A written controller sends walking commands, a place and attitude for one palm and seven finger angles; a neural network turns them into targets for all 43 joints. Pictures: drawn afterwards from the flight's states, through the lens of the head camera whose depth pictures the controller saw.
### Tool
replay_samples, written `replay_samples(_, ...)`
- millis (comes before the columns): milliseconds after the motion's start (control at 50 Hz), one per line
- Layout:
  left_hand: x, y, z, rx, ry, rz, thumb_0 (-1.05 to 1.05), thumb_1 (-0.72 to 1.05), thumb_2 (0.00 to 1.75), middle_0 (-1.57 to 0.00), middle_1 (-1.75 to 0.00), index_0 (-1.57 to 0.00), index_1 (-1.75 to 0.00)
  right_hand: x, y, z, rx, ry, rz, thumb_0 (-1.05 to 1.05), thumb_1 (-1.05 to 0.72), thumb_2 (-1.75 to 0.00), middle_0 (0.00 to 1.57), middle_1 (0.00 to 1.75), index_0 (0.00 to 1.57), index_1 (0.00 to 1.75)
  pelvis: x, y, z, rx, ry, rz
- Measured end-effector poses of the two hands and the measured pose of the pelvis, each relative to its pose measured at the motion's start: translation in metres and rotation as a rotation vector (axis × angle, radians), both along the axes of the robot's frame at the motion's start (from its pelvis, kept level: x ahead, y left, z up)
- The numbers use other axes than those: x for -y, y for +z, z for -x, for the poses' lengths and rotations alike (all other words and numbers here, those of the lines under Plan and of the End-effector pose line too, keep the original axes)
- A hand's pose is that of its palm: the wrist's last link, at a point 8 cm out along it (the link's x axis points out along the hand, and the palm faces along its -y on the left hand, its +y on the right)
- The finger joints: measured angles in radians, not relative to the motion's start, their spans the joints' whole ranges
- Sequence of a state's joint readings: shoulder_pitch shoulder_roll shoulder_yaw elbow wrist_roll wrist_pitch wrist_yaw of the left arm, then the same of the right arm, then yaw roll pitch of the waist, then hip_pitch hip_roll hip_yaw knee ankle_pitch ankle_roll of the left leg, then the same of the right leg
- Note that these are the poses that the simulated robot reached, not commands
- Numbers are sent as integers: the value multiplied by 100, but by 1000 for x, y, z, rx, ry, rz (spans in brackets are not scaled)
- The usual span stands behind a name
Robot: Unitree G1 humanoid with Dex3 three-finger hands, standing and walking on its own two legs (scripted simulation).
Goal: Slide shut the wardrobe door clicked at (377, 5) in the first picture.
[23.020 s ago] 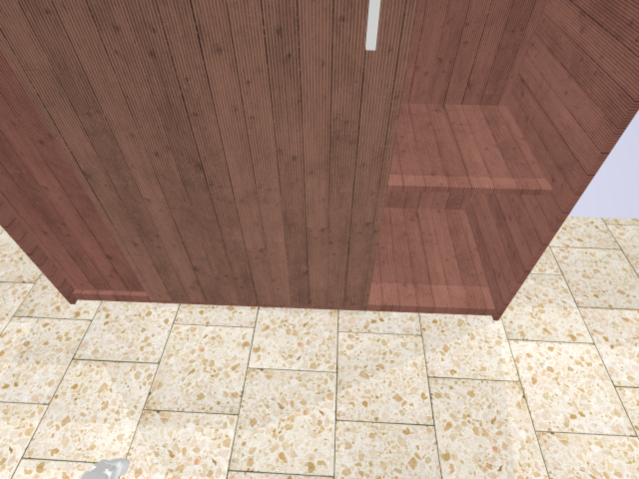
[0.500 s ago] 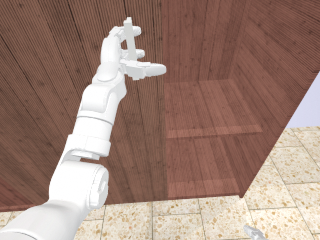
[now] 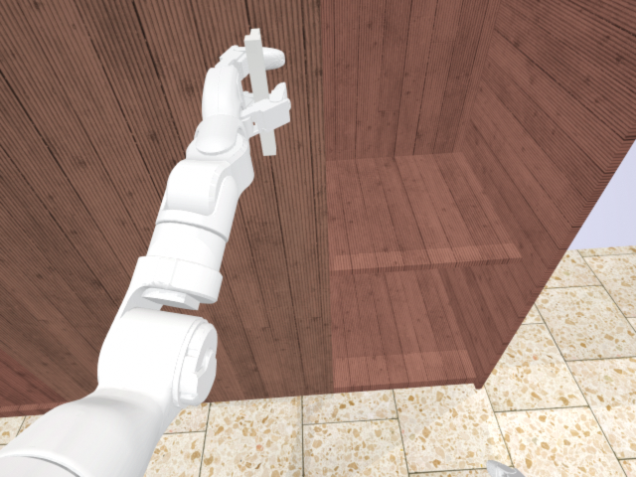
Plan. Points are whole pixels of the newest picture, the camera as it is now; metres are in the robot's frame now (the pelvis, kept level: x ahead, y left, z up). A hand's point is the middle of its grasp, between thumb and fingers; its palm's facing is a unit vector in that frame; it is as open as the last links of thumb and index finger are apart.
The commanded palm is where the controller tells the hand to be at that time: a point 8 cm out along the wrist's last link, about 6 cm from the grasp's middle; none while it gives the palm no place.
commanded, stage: grip the handle and tug to test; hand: left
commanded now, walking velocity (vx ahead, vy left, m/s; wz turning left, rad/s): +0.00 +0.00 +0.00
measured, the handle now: (262, 94) +0.50 +0.07 +0.26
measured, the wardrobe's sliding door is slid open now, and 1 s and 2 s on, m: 0.46 0.46 0.44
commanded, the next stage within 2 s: tug the door sideways, standing still in 0.74 s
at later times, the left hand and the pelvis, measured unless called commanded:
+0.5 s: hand (278, 106) +0.45 +0.05 +0.27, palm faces +0.03 -1.00 +0.02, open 5.6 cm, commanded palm +0.41 +0.10 +0.26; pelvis +0.01 +0.00 +0.00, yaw -1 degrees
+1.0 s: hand (280, 109) +0.45 +0.05 +0.27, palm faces +0.02 -1.00 +0.01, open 5.6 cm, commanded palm +0.43 +0.08 +0.26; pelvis +0.06 -0.01 +0.00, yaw -1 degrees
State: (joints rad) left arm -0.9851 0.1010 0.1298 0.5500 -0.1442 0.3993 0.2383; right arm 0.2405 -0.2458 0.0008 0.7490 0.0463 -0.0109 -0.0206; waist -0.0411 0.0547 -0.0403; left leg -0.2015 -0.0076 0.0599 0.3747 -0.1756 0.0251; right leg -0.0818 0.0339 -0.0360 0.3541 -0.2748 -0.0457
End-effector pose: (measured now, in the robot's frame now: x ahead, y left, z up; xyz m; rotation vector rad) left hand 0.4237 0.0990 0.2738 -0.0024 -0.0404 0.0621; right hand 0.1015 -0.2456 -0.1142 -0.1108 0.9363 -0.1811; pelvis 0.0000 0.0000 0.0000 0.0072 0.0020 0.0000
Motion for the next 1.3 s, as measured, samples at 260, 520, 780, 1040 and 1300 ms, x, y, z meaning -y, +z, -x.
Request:
replay_samples(260, 0, 0, -1, -4, -10, 5, 1, 76, 83, -40, -139, -38, -136, 1, 2, -5, 8, 3, 4, 1, -91, -90, 20, 30, 20, 30, 1, 0, -2, -2, -1, -1)
replay_samples(520, -1, -3, 0, 26, -29, 18, 0, 78, 80, -37, -140, -35, -131, 3, 6, -18, 42, -23, -10, 1, -91, -90, 20, 30, 20, 30, 1, 1, -10, 2, -21, -4)
replay_samples(780, -1, -5, 2, 58, -52, 16, 0, 79, 80, -31, -140, -28, -125, 7, 18, -63, 101, -16, -31, 2, -91, -90, 20, 30, 20, 30, 4, 1, -33, -11, -37, -13)
replay_samples(1040, 2, -7, -8, 34, -27, 0, -1, 80, 85, -39, -139, -35, -132, 4, 22, -133, 128, 95, -12, 1, -91, -90, 20, 29, 20, 30, 10, -3, -57, -27, -2, -14)
replay_samples(1300, 3, -7, -10, 46, 18, -71, -2, 78, 85, -47, -140, -35, -140, -33, 10, -147, 89, 229, -65, 1, -91, -90, 20, 29, 20, 30, 10, -5, -55, -21, 108, -3)
